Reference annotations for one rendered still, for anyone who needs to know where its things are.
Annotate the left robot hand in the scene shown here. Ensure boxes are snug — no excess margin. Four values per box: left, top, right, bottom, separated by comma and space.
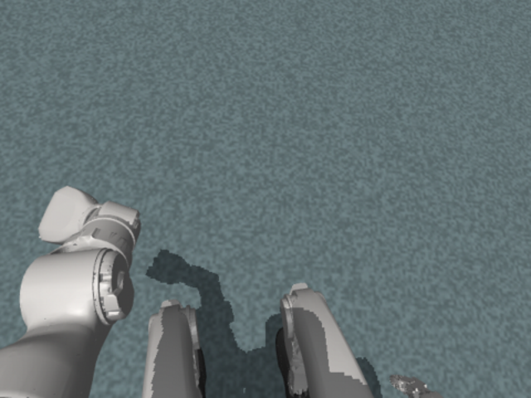
38, 186, 99, 245

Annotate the right robot hand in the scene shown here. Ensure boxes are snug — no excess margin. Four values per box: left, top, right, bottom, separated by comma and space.
390, 375, 444, 398

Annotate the right robot foot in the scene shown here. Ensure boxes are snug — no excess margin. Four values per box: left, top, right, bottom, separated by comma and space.
275, 328, 309, 398

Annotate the left robot arm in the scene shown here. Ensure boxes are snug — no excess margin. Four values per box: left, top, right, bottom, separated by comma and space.
0, 201, 141, 398

